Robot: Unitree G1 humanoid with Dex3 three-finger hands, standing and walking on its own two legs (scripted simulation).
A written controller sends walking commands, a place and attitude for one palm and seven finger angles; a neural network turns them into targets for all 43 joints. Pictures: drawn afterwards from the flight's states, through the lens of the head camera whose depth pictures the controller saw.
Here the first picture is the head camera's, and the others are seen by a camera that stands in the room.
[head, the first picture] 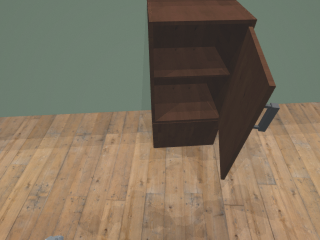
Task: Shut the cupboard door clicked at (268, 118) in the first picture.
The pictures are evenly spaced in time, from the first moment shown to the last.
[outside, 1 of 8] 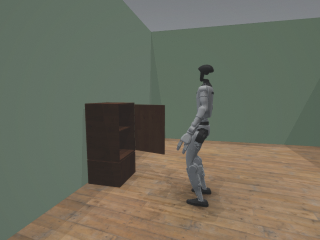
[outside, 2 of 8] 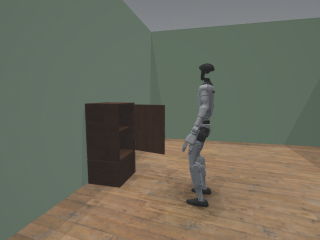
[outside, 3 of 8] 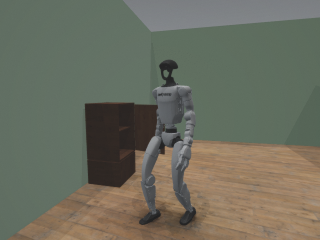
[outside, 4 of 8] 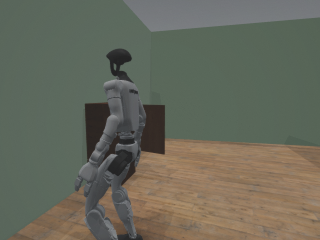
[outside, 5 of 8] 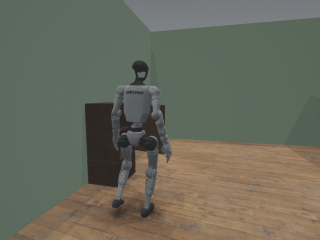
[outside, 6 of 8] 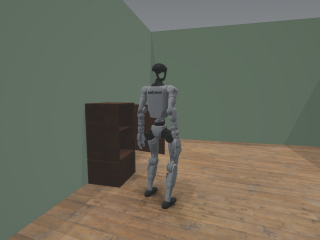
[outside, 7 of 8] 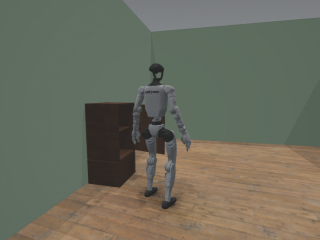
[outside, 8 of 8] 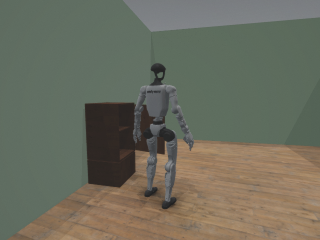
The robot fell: no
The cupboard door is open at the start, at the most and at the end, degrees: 76 76 76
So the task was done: no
